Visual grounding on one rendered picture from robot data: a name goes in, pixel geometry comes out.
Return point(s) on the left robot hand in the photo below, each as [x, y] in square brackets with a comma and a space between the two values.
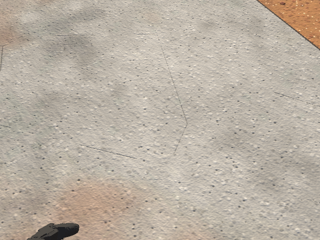
[56, 231]

